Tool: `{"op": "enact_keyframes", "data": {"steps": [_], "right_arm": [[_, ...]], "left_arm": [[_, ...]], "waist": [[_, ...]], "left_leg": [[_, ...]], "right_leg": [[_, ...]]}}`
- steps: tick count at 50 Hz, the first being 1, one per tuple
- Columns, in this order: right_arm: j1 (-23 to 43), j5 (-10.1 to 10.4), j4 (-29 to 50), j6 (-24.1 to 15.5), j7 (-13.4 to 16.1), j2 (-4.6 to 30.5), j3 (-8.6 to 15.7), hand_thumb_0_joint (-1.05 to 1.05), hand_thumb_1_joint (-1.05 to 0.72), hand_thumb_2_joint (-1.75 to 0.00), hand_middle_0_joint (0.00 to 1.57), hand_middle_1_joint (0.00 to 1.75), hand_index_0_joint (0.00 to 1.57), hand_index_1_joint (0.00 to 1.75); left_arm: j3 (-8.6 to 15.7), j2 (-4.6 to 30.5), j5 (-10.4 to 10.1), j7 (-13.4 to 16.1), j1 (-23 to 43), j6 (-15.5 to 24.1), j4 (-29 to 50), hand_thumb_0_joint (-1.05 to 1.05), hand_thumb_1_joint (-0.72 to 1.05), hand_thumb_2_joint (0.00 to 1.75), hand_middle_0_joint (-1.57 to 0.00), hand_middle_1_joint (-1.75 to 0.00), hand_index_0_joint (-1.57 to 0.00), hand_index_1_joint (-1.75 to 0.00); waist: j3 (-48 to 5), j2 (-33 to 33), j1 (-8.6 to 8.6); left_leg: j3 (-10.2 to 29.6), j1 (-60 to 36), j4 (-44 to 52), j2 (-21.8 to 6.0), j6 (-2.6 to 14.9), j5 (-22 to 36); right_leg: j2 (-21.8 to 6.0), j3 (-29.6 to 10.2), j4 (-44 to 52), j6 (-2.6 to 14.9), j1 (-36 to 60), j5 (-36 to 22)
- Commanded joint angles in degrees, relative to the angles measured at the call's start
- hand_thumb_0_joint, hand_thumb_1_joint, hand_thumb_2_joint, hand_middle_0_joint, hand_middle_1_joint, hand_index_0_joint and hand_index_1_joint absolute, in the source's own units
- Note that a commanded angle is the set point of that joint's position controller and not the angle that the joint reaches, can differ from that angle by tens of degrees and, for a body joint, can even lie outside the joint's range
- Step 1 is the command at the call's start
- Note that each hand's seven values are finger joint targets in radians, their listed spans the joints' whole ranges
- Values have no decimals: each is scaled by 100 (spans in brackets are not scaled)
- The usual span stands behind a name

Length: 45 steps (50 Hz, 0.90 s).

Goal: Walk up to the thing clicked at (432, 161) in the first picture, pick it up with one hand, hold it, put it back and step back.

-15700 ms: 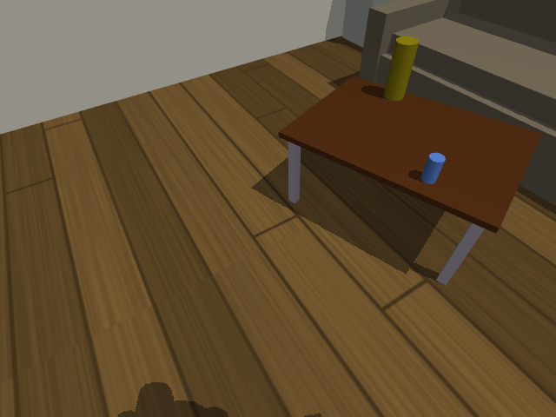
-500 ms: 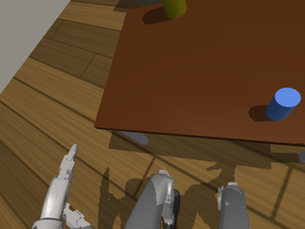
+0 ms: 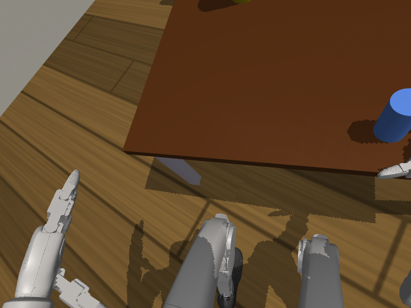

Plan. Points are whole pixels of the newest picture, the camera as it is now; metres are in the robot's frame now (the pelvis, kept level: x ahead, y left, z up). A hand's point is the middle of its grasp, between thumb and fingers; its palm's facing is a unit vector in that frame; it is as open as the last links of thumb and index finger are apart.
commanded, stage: close in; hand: right
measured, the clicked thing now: (398, 117) +0.50 -0.23 -0.05
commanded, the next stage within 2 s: rest palm in 0.22 s
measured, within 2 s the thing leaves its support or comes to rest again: leaves its support in 1.54 s
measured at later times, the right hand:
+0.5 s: hand (391, 126) +0.48 -0.22 -0.05, palm faces +0.16 +0.99 +0.02, open 17.2 cm
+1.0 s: hand (383, 118) +0.50 -0.21 -0.05, palm faces +0.16 +0.99 +0.01, open 12.2 cm
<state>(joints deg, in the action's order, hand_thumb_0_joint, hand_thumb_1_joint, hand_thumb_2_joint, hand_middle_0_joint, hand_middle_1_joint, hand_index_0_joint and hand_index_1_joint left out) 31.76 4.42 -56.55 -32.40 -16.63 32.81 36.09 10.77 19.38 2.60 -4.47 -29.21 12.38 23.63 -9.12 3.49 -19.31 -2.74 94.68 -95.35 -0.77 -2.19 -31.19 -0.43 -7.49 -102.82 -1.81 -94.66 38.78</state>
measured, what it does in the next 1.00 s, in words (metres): stands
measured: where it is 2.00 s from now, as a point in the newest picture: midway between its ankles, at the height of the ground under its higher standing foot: (268, 306)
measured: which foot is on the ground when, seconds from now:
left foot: down 0.00-1.00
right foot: down 0.00-1.00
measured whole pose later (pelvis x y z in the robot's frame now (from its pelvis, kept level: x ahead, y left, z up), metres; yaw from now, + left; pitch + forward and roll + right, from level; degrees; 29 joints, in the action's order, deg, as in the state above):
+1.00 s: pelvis +0.00 +0.01 +0.00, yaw +0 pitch +32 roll +5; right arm 37.1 -0.2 -58.5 -31.5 -8.1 32.1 34.7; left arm 12.5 20.0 2.5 -5.3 -31.1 8.8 30.3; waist -8.9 3.2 -21.7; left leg -2.0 96.2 -95.1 -0.2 -1.9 -31.0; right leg -1.0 -6.7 -101.7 -2.2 -95.2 38.7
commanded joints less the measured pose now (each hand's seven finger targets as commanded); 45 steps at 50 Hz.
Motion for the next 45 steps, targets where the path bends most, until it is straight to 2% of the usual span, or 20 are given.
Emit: {"op": "enact_keyframes", "data": {"steps": [1, 3, 6, 7, 8, 10, 12, 14, 19, 23, 24, 25, 29, 30, 35, 37, 38, 39, 42, 45], "right_arm": [[1470, -52, 935, -295, 309, 1240, 135, 0, 53, -5, 5, 5, 5, 5], [1421, -40, 780, -321, 337, 882, -49, 0, 52, -5, 5, 5, 5, 5], [1474, -158, 897, -408, 417, 1086, 29, 0, 53, -5, 5, 5, 5, 5], [1598, -191, 872, -429, 406, 958, -90, 0, 53, -5, 5, 5, 5, 5], [1590, -194, 930, -451, 426, 952, -60, 0, 54, -6, 4, 6, 4, 6], [1698, -186, 802, -474, 444, 832, -132, 0, 54, -6, 4, 6, 4, 6], [1671, -214, 868, -482, 494, 914, -111, 0, 53, -7, 3, 6, 4, 6], [1780, -252, 868, -470, 531, 827, -212, 0, 53, -7, 3, 6, 4, 6], [2091, -337, 951, -447, 651, 828, -256, 0, 48, -5, 7, 4, 7, 4], [2144, -397, 695, -399, 714, 796, -269, 0, 48, 0, 18, 3, 17, 3], [2226, -414, 771, -410, 754, 955, -186, 0, 48, 0, 20, 4, 19, 4], [2316, -431, 806, -403, 766, 1015, -168, 0, 48, 0, 22, 6, 22, 6], [2334, -483, 730, -355, 835, 1119, -133, 0, 45, -3, 33, 15, 32, 15], [2455, -504, 617, -349, 835, 992, -241, 0, 43, -5, 37, 18, 36, 18], [2451, -549, 334, -304, 857, 933, -308, 0, 40, -11, 47, 26, 46, 26], [2532, -565, 356, -326, 875, 962, -302, 0, 38, -15, 52, 31, 51, 31], [2518, -572, 240, -311, 863, 915, -323, 0, 36, -15, 55, 32, 54, 32], [2562, -578, 355, -337, 884, 1062, -246, 0, 36, -19, 59, 37, 59, 37], [2362, -569, 586, -314, 870, 1081, -207, 0, 28, -29, 70, 48, 70, 48], [2172, -464, 727, -255, 821, 934, -216, 0, 19, -38, 84, 59, 84, 59]], "left_arm": [[1184, 1205, -93, 229, -555, 181, 1228, 0, -54, 5, -5, -5, -5, -5], [1121, 1080, -96, 220, -433, 194, 1260, 0, -54, 5, -5, -5, -5, -5], [1150, 1093, -86, 238, -344, 170, 1298, 0, -54, 5, -5, -5, -5, -5], [1235, 1159, -88, 250, -336, 170, 1333, 0, -53, 4, -5, -5, -5, -5], [1207, 1100, -68, 244, -369, 167, 1327, 0, -54, 4, -5, -5, -5, -5], [1134, 1003, -61, 233, -504, 175, 1260, 0, -54, 4, -5, -5, -5, -5], [1172, 1047, -61, 238, -425, 182, 1425, 0, -53, 4, -5, -5, -5, -4], [1266, 1113, -67, 234, -490, 174, 1476, 0, -53, 4, -5, -5, -6, -5], [1078, 924, -37, 186, -726, 133, 1365, 0, -61, 9, -5, -4, -3, -6], [997, 882, -30, 156, -718, 89, 1290, 0, -57, 6, -6, -5, -5, -6], [982, 881, -24, 146, -647, 93, 1378, 0, -57, 6, -6, -5, -5, -6], [1061, 949, -31, 161, -647, 88, 1460, 0, -57, 6, -5, -5, -5, -6], [1139, 1105, -41, 169, -570, 13, 1581, 0, -57, 6, -5, -5, -5, -6], [1131, 1062, -21, 164, -606, -9, 1542, 0, -56, 6, -5, -5, -5, -6], [983, 943, -20, 157, -570, -68, 1372, 0, -56, 6, -5, -5, -5, -5], [1044, 976, -4, 163, -483, -59, 1393, 0, -56, 6, -5, -5, -5, -5], [991, 983, -5, 167, -541, -61, 1454, 0, -56, 6, -5, -5, -5, -6], [941, 937, 15, 152, -528, -69, 1415, 0, -56, 6, -5, -5, -4, -5], [1135, 1117, -27, 165, -548, -73, 1811, 0, -56, 6, -5, -5, -5, -5], [1207, 1124, -78, 143, -713, -116, 1528, 0, -56, 6, -5, -5, -5, -5]], "waist": [[-2645, -1858, 86], [-2495, -1732, 74], [-2583, -1905, 181], [-2553, -1931, 56], [-2632, -1974, 103], [-2580, -1822, 0], [-2693, -1857, 58], [-2798, -1890, -46], [-2844, -2070, -68], [-2639, -1957, -132], [-2780, -1985, -51], [-2873, -1967, -138], [-3106, -2043, -88], [-3008, -2018, -180], [-2722, -2037, -148], [-2778, -2047, -186], [-2740, -1939, -278], [-2836, -2063, -158], [-3167, -2057, -198], [-3131, -2213, -126]], "left_leg": [[-139, -1919, 1054, 197, 427, 532], [-69, -1935, 1085, 175, 419, 452], [-76, -1805, 961, 195, 446, 481], [-107, -1690, 928, 194, 451, 482], [-92, -1748, 953, 205, 449, 546], [-48, -1835, 998, 201, 425, 598], [-3, -1954, 1031, 193, 417, 629], [-8, -1986, 1039, 188, 417, 673], [-45, -1831, 931, 196, 425, 950], [-45, -1713, 923, 187, 413, 831], [-19, -1799, 923, 186, 413, 820], [11, -1849, 968, 178, 398, 805], [-60, -1924, 933, 196, 418, 893], [-58, -1932, 945, 199, 416, 876], [-46, -1754, 947, 213, 422, 767], [-35, -1739, 917, 216, 416, 820], [-67, -1692, 889, 219, 410, 850], [-37, -1772, 885, 223, 421, 887], [-60, -2042, 962, 204, 404, 993], [-118, -1959, 947, 222, 426, 1051]], "right_leg": [[9, 343, 1845, 174, 2088, -623], [8, 382, 1783, 187, 1917, -543], [-17, 367, 1792, 159, 1979, -644], [-19, 335, 1817, 139, 2100, -644], [-24, 355, 1785, 150, 2129, -711], [-10, 383, 1675, 177, 1969, -716], [-10, 400, 1664, 182, 1931, -745], [1, 400, 1673, 177, 2003, -773], [-2, 399, 1593, 160, 2140, -1140], [-2, 400, 1554, 181, 1983, -982], [0, 404, 1548, 192, 1916, -950], [-2, 410, 1529, 198, 1967, -911], [-2, 365, 1635, 174, 2182, -1067], [-1, 362, 1625, 182, 2075, -1025], [-20, 374, 1602, 186, 1897, -911], [-29, 375, 1528, 194, 1905, -970], [-32, 357, 1505, 190, 1927, -1010], [-25, 373, 1511, 196, 1861, -1038], [-23, 375, 1595, 192, 2150, -1154], [-20, 361, 1693, 152, 2371, -1323]]}}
